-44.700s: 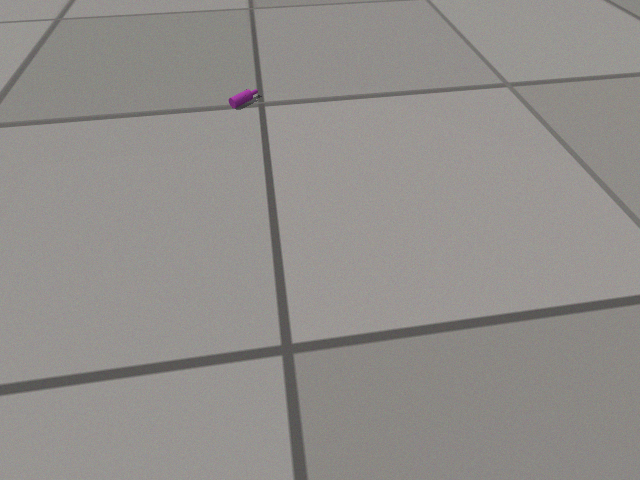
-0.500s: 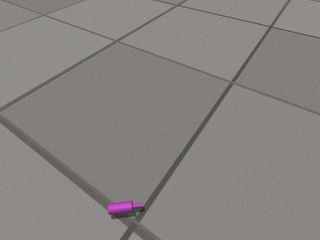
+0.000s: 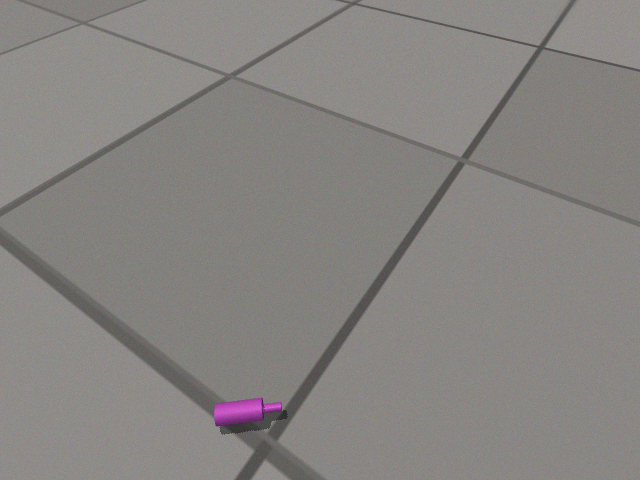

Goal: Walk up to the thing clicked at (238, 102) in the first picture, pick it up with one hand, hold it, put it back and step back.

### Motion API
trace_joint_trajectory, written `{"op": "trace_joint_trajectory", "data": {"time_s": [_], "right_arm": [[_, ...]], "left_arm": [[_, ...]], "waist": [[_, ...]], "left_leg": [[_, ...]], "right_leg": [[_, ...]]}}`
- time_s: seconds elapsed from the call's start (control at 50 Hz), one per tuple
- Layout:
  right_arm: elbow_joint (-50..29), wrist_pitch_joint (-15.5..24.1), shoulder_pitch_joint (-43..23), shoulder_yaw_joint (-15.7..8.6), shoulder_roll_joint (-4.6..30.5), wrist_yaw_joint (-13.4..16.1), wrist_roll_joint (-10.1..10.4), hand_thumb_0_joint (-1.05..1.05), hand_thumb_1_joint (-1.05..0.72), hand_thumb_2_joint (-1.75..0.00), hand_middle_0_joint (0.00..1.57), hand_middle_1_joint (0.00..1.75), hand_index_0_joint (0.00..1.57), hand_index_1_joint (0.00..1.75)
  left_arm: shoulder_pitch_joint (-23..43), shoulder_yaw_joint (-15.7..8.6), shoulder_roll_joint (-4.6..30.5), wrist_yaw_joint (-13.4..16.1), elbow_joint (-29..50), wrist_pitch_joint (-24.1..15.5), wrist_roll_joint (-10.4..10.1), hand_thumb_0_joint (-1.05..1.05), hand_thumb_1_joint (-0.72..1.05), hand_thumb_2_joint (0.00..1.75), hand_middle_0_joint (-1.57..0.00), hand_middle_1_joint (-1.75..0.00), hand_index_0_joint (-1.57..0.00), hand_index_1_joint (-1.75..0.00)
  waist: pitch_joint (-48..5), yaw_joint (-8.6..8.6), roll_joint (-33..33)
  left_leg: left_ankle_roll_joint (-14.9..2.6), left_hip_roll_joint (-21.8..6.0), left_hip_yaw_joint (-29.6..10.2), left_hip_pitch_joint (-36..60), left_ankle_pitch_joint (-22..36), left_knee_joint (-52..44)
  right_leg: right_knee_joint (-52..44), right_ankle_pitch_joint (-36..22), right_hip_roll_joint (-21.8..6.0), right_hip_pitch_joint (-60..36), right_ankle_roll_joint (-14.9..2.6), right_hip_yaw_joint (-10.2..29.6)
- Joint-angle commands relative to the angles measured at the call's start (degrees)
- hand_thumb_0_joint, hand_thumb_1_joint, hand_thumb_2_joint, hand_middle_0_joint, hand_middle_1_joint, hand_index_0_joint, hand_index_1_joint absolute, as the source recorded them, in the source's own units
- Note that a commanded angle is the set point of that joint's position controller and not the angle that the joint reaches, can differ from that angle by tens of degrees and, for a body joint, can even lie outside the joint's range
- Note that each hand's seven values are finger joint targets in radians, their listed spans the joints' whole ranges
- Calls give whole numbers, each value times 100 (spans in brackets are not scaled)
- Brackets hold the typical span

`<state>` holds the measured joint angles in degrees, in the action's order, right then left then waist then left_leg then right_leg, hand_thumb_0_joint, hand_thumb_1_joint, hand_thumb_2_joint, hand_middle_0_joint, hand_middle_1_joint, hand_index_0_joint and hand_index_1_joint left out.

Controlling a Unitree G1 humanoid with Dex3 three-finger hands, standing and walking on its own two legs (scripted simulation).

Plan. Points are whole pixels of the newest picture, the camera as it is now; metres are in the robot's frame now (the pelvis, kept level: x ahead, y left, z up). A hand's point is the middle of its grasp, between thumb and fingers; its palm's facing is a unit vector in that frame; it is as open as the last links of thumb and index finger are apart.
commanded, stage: stand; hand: left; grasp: from above
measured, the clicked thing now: (249, 410) +0.44 +0.21 -0.75
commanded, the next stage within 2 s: step back in 0.12 s
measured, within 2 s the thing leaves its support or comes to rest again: neither
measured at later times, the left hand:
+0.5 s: hand out of the picture +0.08 +0.31 -0.18, palm faces -0.01 -0.92 -0.38, open 7.4 cm
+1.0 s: hand out of the picture -0.12 +0.27 -0.15, palm faces -0.05 -0.91 -0.42, open 7.4 cm
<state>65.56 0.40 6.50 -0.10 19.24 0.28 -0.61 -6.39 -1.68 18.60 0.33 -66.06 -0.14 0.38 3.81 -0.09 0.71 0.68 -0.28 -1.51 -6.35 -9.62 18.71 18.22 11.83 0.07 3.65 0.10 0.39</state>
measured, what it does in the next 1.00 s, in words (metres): walks backwards: right foot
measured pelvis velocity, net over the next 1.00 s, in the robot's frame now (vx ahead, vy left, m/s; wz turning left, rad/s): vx -0.18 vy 0.01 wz -0.10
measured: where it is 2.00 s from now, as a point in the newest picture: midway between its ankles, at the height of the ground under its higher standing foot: outside the picture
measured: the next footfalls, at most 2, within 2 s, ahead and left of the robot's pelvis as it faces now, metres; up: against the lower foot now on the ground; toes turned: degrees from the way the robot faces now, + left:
right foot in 0.86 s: -0.15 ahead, -0.10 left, +0.00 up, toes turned -3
left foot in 1.22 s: -0.23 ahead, +0.13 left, +0.00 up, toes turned -2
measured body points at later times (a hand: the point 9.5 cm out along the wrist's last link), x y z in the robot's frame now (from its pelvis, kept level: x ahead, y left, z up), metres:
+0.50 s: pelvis -0.06 +0.04 -0.03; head +0.00 +0.06 +0.42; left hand +0.08 +0.36 -0.15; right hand +0.02 -0.29 -0.14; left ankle +0.00 +0.13 -0.75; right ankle -0.04 -0.11 -0.72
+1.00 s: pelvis -0.18 +0.01 -0.02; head -0.15 -0.02 +0.43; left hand -0.12 +0.32 -0.12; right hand -0.11 -0.32 -0.15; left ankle -0.11 +0.15 -0.68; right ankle -0.19 -0.10 -0.75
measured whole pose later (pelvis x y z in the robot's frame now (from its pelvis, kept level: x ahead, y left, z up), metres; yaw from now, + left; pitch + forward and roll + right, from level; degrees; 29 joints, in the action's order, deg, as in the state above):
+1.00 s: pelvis -0.18 +0.01 -0.02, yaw -6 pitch -3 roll +2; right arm 52.3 -4.0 8.6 -3.7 23.0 0.0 -0.2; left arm -15.6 -5.0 19.7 -0.5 -51.9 3.6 2.3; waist 6.5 2.0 0.8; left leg 0.6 6.2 -6.6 -30.6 -22.4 60.8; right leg 35.1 18.9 -0.7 13.4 -1.5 3.1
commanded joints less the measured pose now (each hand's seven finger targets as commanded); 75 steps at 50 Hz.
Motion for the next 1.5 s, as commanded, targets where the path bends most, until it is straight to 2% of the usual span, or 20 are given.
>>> {"op": "trace_joint_trajectory", "data": {"time_s": [0.0, 0.18, 0.32, 0.36, 0.42, 0.46, 0.54, 0.72, 0.82, 0.86, 0.88, 0.9, 0.98, 1.08, 1.14, 1.2, 1.22, 1.26, 1.34, 1.48], "right_arm": [[-324, 137, -207, -219, 1150, 83, -17, 0, -90, -90, 20, 30, 20, 30], [-659, -64, -204, -382, 1343, 34, 66, 0, -90, -90, 20, 30, 20, 30], [-962, -224, 215, -491, 1263, -29, 19, 0, -90, -90, 20, 30, 20, 30], [-1008, -206, 404, -546, 1340, -64, -19, 0, -90, -90, 20, 30, 20, 30], [-1194, -107, 231, -711, 2047, -76, -110, 0, -90, -90, 20, 30, 20, 30], [-1361, -84, 23, -752, 2098, -19, -158, 0, -90, -90, 20, 30, 20, 30], [-1671, -49, -364, -667, 1609, 65, -154, 0, -90, -90, 20, 30, 20, 30], [-1881, -98, 78, -697, 1722, 91, -114, 0, -90, -90, 20, 30, 20, 30], [-1967, -274, -317, -718, 1782, 47, -95, 0, -90, -90, 20, 30, 20, 30], [-2037, -286, -192, -583, 1296, 36, 5, 0, -90, -90, 20, 30, 20, 30], [-2008, -304, -446, -695, 1447, 115, -32, 0, -90, -90, 20, 30, 20, 30], [-1925, -309, -235, -809, 1739, 122, -42, 0, -90, -90, 20, 30, 20, 30], [-1543, -236, 743, -551, 1269, 96, 80, 0, -90, -90, 20, 30, 20, 30], [-1895, -125, 267, -438, 1238, 149, 41, 0, -90, -90, 20, 30, 20, 30], [-1874, -74, 511, -456, 1219, 149, -13, 0, -90, -90, 20, 30, 20, 30], [-1651, -53, 1102, -585, 1392, 137, -74, 0, -90, -90, 20, 30, 20, 30], [-1720, -49, 1002, -688, 1763, 137, -147, 0, -90, -90, 20, 30, 20, 30], [-1929, -72, 663, -795, 2442, 76, -140, 0, -90, -90, 20, 30, 20, 30], [-2063, -48, 14, -592, 1602, 176, -151, 0, -90, -90, 20, 30, 20, 30], [-2136, -125, 280, -652, 1606, 163, -106, 0, -90, -90, 20, 30, 20, 30]], "left_arm": [[186, -189, 1220, 76, 359, -149, 31, 0, 90, 90, -20, -30, -20, -30], [106, -437, 1597, 138, 847, -47, -78, 0, 90, 90, -20, -30, -20, -30], [630, -515, 1823, 138, 1508, 93, 44, 0, 90, 90, -20, -30, -20, -30], [697, -501, 1763, 120, 1655, 143, 66, 0, 90, 90, -20, -30, -20, -30], [437, -430, 1285, 158, 1695, 267, 33, 0, 90, 90, -20, -30, -20, -30], [12, -444, 1384, 210, 1582, 315, 59, 0, 90, 90, -20, -30, -20, -30], [-604, -491, 1480, 131, 1507, 334, 15, 0, 90, 90, -20, -30, -20, -30], [-674, -537, 1372, 69, 1825, 250, 61, 0, 90, 90, -20, -30, -20, -30], [-1803, -655, 1352, -21, 1343, 219, 118, 0, 90, 90, -20, -30, -20, -30], [-1422, -823, 1962, -36, 1681, 184, 258, 0, 90, 90, -20, -30, -20, -30], [-679, -908, 2576, -11, 2035, 202, 296, 0, 90, 90, -20, -30, -20, -30], [-72, -916, 2513, 41, 2264, 152, 277, 0, 90, 90, -20, -30, -20, -30], [468, -727, 1509, 71, 2389, 62, 211, 0, 90, 90, -20, -30, -20, -30], [-690, -719, 1381, 170, 2321, 96, 203, 0, 90, 90, -20, -30, -20, -30], [-673, -681, 1517, 171, 2386, 173, 133, 0, 90, 90, -20, -30, -20, -30], [-288, -577, 1559, 124, 2580, 270, 21, 0, 90, 90, -20, -30, -20, -30], [-355, -533, 1382, 112, 2655, 285, -10, 0, 90, 90, -20, -30, -20, -30], [150, -623, 1405, 182, 2701, 292, 17, 0, 90, 90, -20, -30, -20, -30], [-312, -585, 1349, 148, 2433, 285, -62, 0, 90, 90, -20, -30, -20, -30], [-406, -559, 1259, 147, 2379, 128, 40, 0, 90, 90, -20, -30, -20, -30]], "waist": [[-452, -1, -89], [-558, -37, -265], [-807, -130, -995], [-796, -200, -863], [-498, -209, 1070], [-459, -71, 888], [-651, 226, 582], [-838, -133, 885], [-890, 252, 904], [-138, 236, -1147], [288, 398, -1791], [676, 133, -1654], [215, -397, -821], [-460, 378, -1059], [-809, 348, -1263], [-974, -21, -853], [-1054, 46, 18], [-676, -302, 1386], [-423, 178, 561], [-618, -129, 932]], "left_leg": [[-192, -656, -510, 157, 904, -199], [-378, -376, -286, -265, 1745, 1080], [-334, 144, -57, -353, -298, 2388], [-453, -52, -237, -232, 103, 2112], [-1370, -1855, -2527, -744, 1779, -142], [-1548, -2044, -2795, -1006, 881, -275], [-1149, -1311, -1499, -472, 454, 48], [-1495, -1661, -1291, 177, 801, 335], [-830, -1207, -829, -1427, -943, 581], [-73, 271, -156, -2938, -2297, 2429], [54, 639, -445, -2287, -2345, 3998], [65, 356, -898, -1918, -2041, 4895], [7, 977, -861, -2142, -1139, 5201], [119, 451, -521, -2735, -1926, 3276], [-36, 150, -156, -1928, -1811, 1799], [-197, 25, -120, -605, 360, 258], [-467, -809, -1282, -141, 1284, 389], [-1782, -2211, -2895, -675, 2255, 186], [-1261, -1272, -1113, -300, 2808, 675], [-1555, -1445, -1069, 388, 2689, 1182]], "right_leg": [[-291, -926, -711, 129, -119, 491], [528, -2258, -782, 395, -516, 656], [624, -1890, -1599, 1215, -1174, 1270], [1085, -1285, -1378, 1532, -1008, 1044], [3780, 2433, 628, 1874, -241, 488], [4815, 2511, 635, 2042, -270, 1053], [5236, 1540, 590, 2297, -143, 1085], [3338, 1883, 163, 1897, 158, 562], [932, 586, 65, 146, -192, 12], [-328, 2428, -1370, 785, -904, 2688], [-1051, 3123, -2386, 2670, -1699, 3600], [-1195, 3127, -2524, 3431, -1788, 3668], [14, -269, -878, 1938, -682, 823], [870, -1988, -1314, -692, -1133, 1083], [1382, -2821, -1503, -757, -1139, 1153], [1877, -2193, -1204, 256, -682, 854], [2353, -1007, -678, 1159, -367, 548], [4162, 2648, 411, 2052, -63, 515], [5234, 1803, 590, 2548, -224, 1047], [3217, 1782, 196, 2208, 143, 519]]}}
